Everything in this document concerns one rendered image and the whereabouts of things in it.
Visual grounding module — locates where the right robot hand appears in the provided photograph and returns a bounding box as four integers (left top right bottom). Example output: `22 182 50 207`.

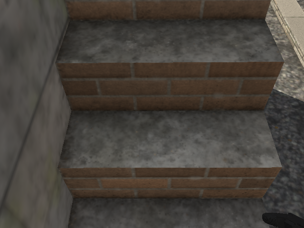
262 213 304 228

